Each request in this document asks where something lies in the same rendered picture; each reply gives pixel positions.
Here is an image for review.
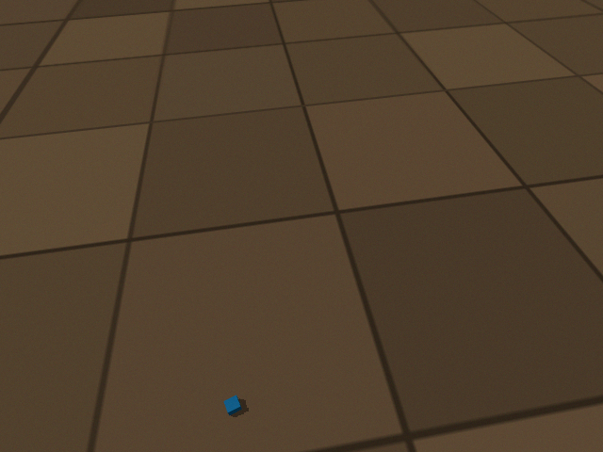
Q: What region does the small box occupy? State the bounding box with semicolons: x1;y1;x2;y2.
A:
223;395;242;415

